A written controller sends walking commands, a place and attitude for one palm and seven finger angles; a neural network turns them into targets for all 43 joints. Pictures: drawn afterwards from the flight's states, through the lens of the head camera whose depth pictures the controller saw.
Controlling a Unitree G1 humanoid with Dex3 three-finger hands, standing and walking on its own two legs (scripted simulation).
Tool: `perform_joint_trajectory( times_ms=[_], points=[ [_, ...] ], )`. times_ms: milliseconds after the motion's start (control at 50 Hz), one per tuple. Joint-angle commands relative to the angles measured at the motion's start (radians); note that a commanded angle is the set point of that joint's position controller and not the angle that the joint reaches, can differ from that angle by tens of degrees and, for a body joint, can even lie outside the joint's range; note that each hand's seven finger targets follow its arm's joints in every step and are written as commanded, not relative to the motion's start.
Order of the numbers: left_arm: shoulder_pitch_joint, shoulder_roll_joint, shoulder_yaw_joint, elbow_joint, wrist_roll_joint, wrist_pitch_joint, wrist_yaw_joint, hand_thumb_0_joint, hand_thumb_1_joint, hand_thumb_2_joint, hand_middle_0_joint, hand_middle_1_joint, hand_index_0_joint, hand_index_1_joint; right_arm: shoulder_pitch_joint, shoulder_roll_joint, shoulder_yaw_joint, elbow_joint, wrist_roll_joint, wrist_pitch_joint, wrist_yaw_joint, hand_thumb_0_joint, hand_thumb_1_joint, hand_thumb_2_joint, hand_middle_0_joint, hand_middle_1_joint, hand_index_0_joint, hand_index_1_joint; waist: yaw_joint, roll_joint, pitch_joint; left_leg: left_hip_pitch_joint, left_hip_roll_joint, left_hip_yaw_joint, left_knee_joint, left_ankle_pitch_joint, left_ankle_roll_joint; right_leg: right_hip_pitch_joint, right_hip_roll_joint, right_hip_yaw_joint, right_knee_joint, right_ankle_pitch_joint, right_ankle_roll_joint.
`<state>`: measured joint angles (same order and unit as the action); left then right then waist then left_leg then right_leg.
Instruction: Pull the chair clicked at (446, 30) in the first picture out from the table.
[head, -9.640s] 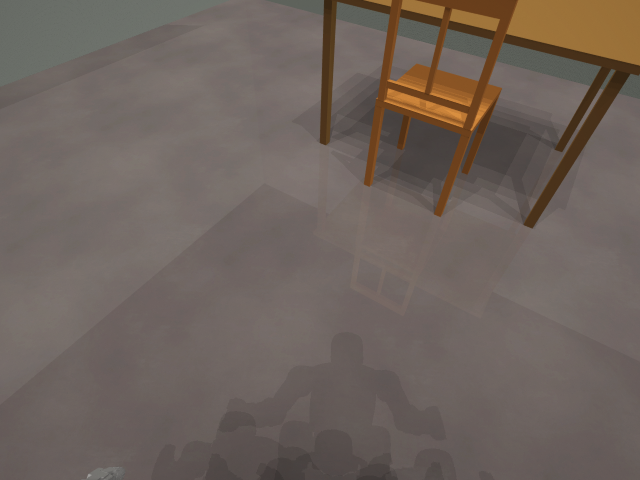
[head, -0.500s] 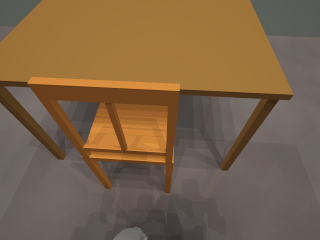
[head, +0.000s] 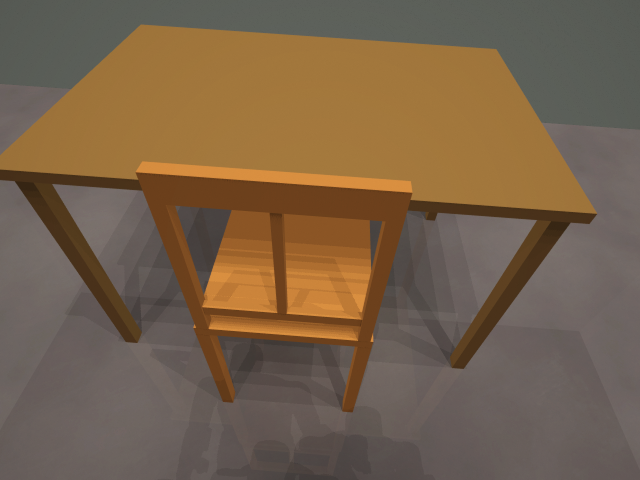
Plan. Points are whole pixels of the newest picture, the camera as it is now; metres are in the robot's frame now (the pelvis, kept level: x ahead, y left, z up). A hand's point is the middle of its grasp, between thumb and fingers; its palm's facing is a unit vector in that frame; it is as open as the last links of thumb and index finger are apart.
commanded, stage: come to a stop and stand still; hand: left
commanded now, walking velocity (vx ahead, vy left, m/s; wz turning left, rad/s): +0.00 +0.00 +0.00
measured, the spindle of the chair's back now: (280, 266) +0.48 +0.11 -0.08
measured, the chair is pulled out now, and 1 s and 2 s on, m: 0.00 0.00 0.00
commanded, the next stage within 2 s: look again from close up in 0.16 s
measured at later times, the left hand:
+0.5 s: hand out of the picture -0.03 +0.14 -0.17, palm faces +0.03 -0.99 -0.15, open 7.3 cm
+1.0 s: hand out of the picture +0.03 +0.12 -0.17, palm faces +0.00 -0.99 -0.17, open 7.3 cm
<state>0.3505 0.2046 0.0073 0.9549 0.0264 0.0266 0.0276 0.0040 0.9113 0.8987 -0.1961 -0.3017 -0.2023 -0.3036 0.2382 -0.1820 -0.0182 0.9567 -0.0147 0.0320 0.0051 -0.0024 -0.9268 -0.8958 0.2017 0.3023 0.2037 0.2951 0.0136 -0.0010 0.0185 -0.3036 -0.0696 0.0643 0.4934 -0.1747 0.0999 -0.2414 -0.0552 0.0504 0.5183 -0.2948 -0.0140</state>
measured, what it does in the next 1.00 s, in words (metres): shifts its weight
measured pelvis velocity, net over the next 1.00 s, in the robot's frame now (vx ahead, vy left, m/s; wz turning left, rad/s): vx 0.03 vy -0.04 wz -0.01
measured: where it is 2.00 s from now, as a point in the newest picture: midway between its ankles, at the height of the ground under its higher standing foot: outside the picture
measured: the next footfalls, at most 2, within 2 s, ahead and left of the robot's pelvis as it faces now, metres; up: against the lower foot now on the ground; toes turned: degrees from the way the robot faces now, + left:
none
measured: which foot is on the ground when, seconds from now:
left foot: down 0.00-1.00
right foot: down 0.00-1.00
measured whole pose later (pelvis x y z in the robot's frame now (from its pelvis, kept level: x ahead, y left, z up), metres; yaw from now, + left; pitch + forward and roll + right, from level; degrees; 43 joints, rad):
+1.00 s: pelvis +0.03 -0.04 +0.01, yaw -1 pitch -1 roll +0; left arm 0.31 0.15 -0.02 1.07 0.01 -0.02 0.04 0.01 0.91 0.90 -0.20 -0.30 -0.20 -0.30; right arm 0.25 -0.16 0.00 1.12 0.00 -0.01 -0.01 0.01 -0.92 -0.90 0.20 0.30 0.20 0.29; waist -0.01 -0.01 0.03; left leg -0.23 -0.03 0.05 0.43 -0.18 0.04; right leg -0.18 0.00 0.08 0.45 -0.26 0.02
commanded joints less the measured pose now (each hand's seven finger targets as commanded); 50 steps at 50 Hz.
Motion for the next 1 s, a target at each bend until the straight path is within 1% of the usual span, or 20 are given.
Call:
perform_joint_trajectory(
  times_ms=[0, 40, 100, 140, 180, 260, 320, 340, 360, 380, 420, 560, 600, 660, 760, 820, 860, 920, 940, 980],
  points=[
    [0.096, 0.065, 0.008, -0.007, 0.001, -0.024, 0.010, 0.000, 0.900, 0.900, -0.200, -0.300, -0.200, -0.300, -0.013, -0.145, -0.029, -0.046, 0.003, -0.028, -0.009, 0.000, -0.900, -0.900, 0.200, 0.300, 0.200, 0.300, 0.006, 0.040, 0.037, -0.047, 0.188, -0.250, -0.285, -0.414, -0.049, -0.012, 0.017, -0.012, -0.057, -0.061, -0.017],
    [0.106, 0.063, 0.008, 0.009, 0.000, -0.029, 0.010, 0.000, 0.900, 0.900, -0.200, -0.300, -0.200, -0.300, -0.003, -0.136, -0.028, -0.027, 0.004, -0.030, -0.009, 0.000, -0.900, -0.900, 0.200, 0.300, 0.200, 0.300, 0.005, 0.014, 0.035, -0.027, 0.181, -0.239, -0.279, -0.383, -0.050, -0.019, 0.012, 0.000, -0.078, -0.057, -0.021],
    [0.117, 0.053, 0.001, 0.034, -0.001, -0.035, 0.011, 0.000, 0.900, 0.900, -0.200, -0.300, -0.200, -0.300, 0.010, -0.135, -0.025, -0.003, 0.005, -0.031, -0.010, 0.000, -0.900, -0.900, 0.200, 0.300, 0.200, 0.300, -0.003, 0.024, 0.031, 0.002, 0.170, -0.228, -0.265, -0.365, -0.055, -0.048, 0.006, 0.032, -0.099, -0.081, -0.022],
    [0.118, 0.049, 0.000, 0.046, -0.002, -0.037, 0.011, 0.000, 0.900, 0.900, -0.200, -0.300, -0.200, -0.300, 0.019, -0.127, -0.023, 0.014, 0.007, -0.032, -0.012, 0.000, -0.900, -0.900, 0.200, 0.300, 0.200, 0.300, -0.005, 0.019, 0.052, 0.004, 0.172, -0.227, -0.269, -0.357, -0.054, -0.062, 0.008, 0.034, -0.105, -0.076, -0.022],
    [0.128, 0.042, -0.003, 0.062, -0.002, -0.038, 0.013, 0.000, 0.900, 0.900, -0.200, -0.300, -0.200, -0.300, 0.027, -0.129, -0.021, 0.027, 0.008, -0.034, -0.012, 0.000, -0.900, -0.900, 0.200, 0.300, 0.200, 0.300, -0.005, 0.039, 0.040, 0.009, 0.176, -0.231, -0.277, -0.365, -0.056, -0.054, 0.008, 0.033, -0.096, -0.065, -0.019],
    [0.136, 0.029, -0.007, 0.084, -0.002, -0.043, 0.014, 0.000, 0.900, 0.900, -0.200, -0.300, -0.200, -0.300, 0.030, -0.115, -0.019, 0.048, 0.009, -0.034, -0.014, 0.000, -0.900, -0.900, 0.200, 0.300, 0.200, 0.300, -0.005, 0.002, 0.065, 0.004, 0.167, -0.219, -0.258, -0.339, -0.054, -0.075, 0.001, 0.056, -0.123, -0.080, -0.021],
    [0.139, 0.022, -0.010, 0.095, -0.005, -0.049, 0.015, 0.000, 0.900, 0.900, -0.200, -0.300, -0.200, -0.300, 0.043, -0.104, -0.017, 0.063, 0.010, -0.039, -0.015, 0.000, -0.900, -0.900, 0.200, 0.300, 0.200, 0.300, -0.011, -0.005, 0.036, 0.047, 0.158, -0.207, -0.228, -0.285, -0.056, -0.094, -0.008, 0.078, -0.141, -0.083, -0.021],
    [0.128, 0.024, -0.009, 0.093, -0.004, -0.049, 0.015, 0.000, 0.900, 0.900, -0.200, -0.300, -0.200, -0.300, 0.047, -0.098, -0.017, 0.066, 0.012, -0.038, -0.015, 0.000, -0.900, -0.900, 0.200, 0.300, 0.200, 0.300, -0.012, -0.018, 0.064, 0.028, 0.157, -0.203, -0.229, -0.295, -0.056, -0.100, -0.007, 0.076, -0.150, -0.097, -0.021],
    [0.129, 0.020, -0.010, 0.096, -0.004, -0.049, 0.015, 0.000, 0.900, 0.900, -0.200, -0.300, -0.200, -0.300, 0.048, -0.098, -0.017, 0.068, 0.010, -0.038, -0.016, 0.000, -0.900, -0.900, 0.200, 0.300, 0.200, 0.300, -0.014, -0.008, 0.062, 0.033, 0.155, -0.205, -0.227, -0.290, -0.057, -0.109, -0.007, 0.081, -0.147, -0.099, -0.021],
    [0.127, 0.018, -0.010, 0.097, -0.005, -0.049, 0.016, 0.000, 0.900, 0.900, -0.200, -0.300, -0.200, -0.300, 0.048, -0.095, -0.017, 0.072, 0.010, -0.039, -0.016, 0.000, -0.900, -0.900, 0.200, 0.300, 0.200, 0.300, -0.013, -0.019, 0.066, 0.032, 0.156, -0.203, -0.222, -0.282, -0.057, -0.111, -0.009, 0.084, -0.149, -0.092, -0.020],
    [0.125, 0.014, -0.011, 0.098, -0.006, -0.053, 0.016, 0.000, 0.900, 0.900, -0.200, -0.300, -0.200, -0.300, 0.055, -0.089, -0.014, 0.080, 0.011, -0.044, -0.017, 0.000, -0.900, -0.900, 0.200, 0.300, 0.200, 0.300, -0.014, -0.022, 0.043, 0.051, 0.153, -0.195, -0.205, -0.233, -0.056, -0.098, -0.014, 0.090, -0.150, -0.058, -0.020],
    [0.096, 0.017, -0.013, 0.099, -0.009, -0.054, 0.017, 0.000, 0.900, 0.900, -0.200, -0.300, -0.200, -0.300, 0.055, -0.082, -0.010, 0.092, 0.011, -0.050, -0.019, 0.000, -0.900, -0.900, 0.200, 0.300, 0.200, 0.300, -0.012, -0.003, 0.067, 0.038, 0.152, -0.185, -0.199, -0.199, -0.059, -0.080, -0.014, 0.085, -0.149, -0.012, -0.019],
    [0.091, 0.018, -0.012, 0.097, -0.010, -0.056, 0.017, 0.000, 0.900, 0.900, -0.200, -0.300, -0.200, -0.300, 0.060, -0.077, -0.008, 0.094, 0.010, -0.053, -0.019, 0.000, -0.900, -0.900, 0.200, 0.300, 0.200, 0.300, -0.012, -0.004, 0.042, 0.056, 0.152, -0.179, -0.189, -0.163, -0.060, -0.062, -0.018, 0.085, -0.148, 0.019, -0.020],
    [0.075, 0.019, -0.012, 0.094, -0.010, -0.057, 0.018, 0.000, 0.900, 0.900, -0.200, -0.300, -0.200, -0.300, 0.057, -0.075, -0.007, 0.098, 0.011, -0.053, -0.020, 0.000, -0.900, -0.900, 0.200, 0.300, 0.200, 0.300, -0.013, -0.012, 0.060, 0.058, 0.149, -0.169, -0.180, -0.137, -0.062, -0.062, -0.019, 0.089, -0.156, 0.035, -0.019],
    [0.057, 0.026, -0.013, 0.090, -0.013, -0.058, 0.018, 0.000, 0.900, 0.900, -0.200, -0.300, -0.200, -0.300, 0.056, -0.073, -0.004, 0.106, 0.011, -0.055, -0.020, 0.000, -0.900, -0.900, 0.200, 0.300, 0.200, 0.300, -0.016, -0.013, 0.042, 0.086, 0.146, -0.151, -0.165, -0.090, -0.066, -0.050, -0.023, 0.094, -0.163, 0.057, -0.019],
    [0.050, 0.030, -0.013, 0.091, -0.015, -0.061, 0.018, 0.000, 0.900, 0.900, -0.200, -0.300, -0.200, -0.300, 0.058, -0.071, -0.001, 0.110, 0.012, -0.057, -0.021, 0.000, -0.900, -0.900, 0.200, 0.300, 0.200, 0.300, -0.016, -0.021, 0.021, 0.107, 0.146, -0.144, -0.154, -0.040, -0.067, -0.031, -0.025, 0.097, -0.158, 0.103, -0.019],
    [0.042, 0.032, -0.014, 0.091, -0.015, -0.060, 0.017, 0.000, 0.900, 0.900, -0.200, -0.300, -0.200, -0.300, 0.054, -0.072, 0.001, 0.112, 0.012, -0.057, -0.022, 0.000, -0.900, -0.900, 0.200, 0.300, 0.200, 0.300, -0.016, -0.030, 0.035, 0.105, 0.146, -0.139, -0.151, -0.024, -0.068, -0.030, -0.025, 0.098, -0.163, 0.111, -0.019],
    [0.042, 0.034, -0.014, 0.092, -0.016, -0.063, 0.018, 0.000, 0.900, 0.900, -0.200, -0.300, -0.200, -0.300, 0.053, -0.073, 0.004, 0.119, 0.013, -0.061, -0.023, 0.000, -0.900, -0.900, 0.200, 0.300, 0.200, 0.300, -0.015, -0.025, 0.000, 0.137, 0.150, -0.133, -0.137, 0.042, -0.068, -0.004, -0.029, 0.095, -0.155, 0.170, -0.016],
    [0.036, 0.038, -0.015, 0.093, -0.016, -0.061, 0.018, 0.000, 0.900, 0.900, -0.200, -0.300, -0.200, -0.300, 0.049, -0.070, 0.003, 0.121, 0.014, -0.060, -0.023, 0.000, -0.900, -0.900, 0.200, 0.300, 0.200, 0.300, -0.014, -0.020, 0.025, 0.127, 0.151, -0.133, -0.144, 0.032, -0.067, -0.009, -0.025, 0.092, -0.161, 0.157, -0.015],
    [0.037, 0.036, -0.015, 0.095, -0.017, -0.059, 0.018, 0.000, 0.900, 0.900, -0.200, -0.300, -0.200, -0.300, 0.046, -0.075, 0.005, 0.124, 0.013, -0.059, -0.024, 0.000, -0.900, -0.900, 0.200, 0.300, 0.200, 0.300, -0.015, -0.007, 0.022, 0.136, 0.152, -0.137, -0.150, 0.025, -0.069, -0.011, -0.025, 0.093, -0.162, 0.147, -0.016]
  ],
)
